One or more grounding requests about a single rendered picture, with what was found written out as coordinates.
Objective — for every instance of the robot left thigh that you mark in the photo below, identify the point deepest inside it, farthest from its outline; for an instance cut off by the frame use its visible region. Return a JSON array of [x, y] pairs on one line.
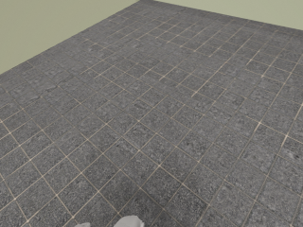
[[130, 221]]

